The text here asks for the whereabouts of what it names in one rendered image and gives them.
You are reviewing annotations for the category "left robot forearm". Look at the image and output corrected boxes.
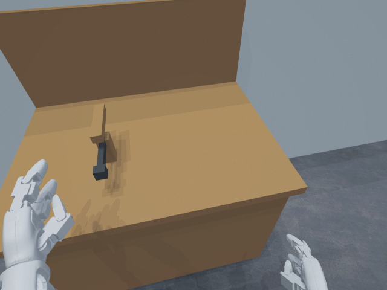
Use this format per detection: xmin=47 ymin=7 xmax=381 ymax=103
xmin=0 ymin=260 xmax=55 ymax=290

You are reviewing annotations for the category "robot right hand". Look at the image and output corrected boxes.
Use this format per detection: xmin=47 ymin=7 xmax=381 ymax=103
xmin=281 ymin=234 xmax=328 ymax=290

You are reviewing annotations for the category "robot left hand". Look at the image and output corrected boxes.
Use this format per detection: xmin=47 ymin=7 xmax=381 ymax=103
xmin=2 ymin=159 xmax=74 ymax=269

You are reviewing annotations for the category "counter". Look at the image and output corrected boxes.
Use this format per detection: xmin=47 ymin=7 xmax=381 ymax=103
xmin=0 ymin=0 xmax=308 ymax=290

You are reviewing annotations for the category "tap lever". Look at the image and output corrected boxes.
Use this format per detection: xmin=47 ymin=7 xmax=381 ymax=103
xmin=93 ymin=139 xmax=108 ymax=181

